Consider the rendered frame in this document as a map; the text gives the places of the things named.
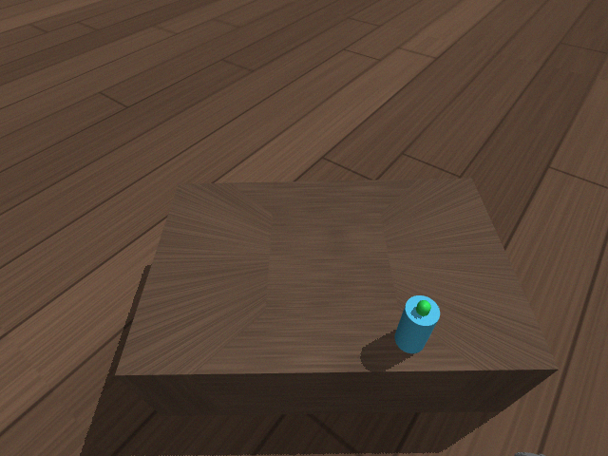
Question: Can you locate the bottle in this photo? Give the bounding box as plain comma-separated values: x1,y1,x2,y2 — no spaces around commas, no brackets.
394,295,440,353

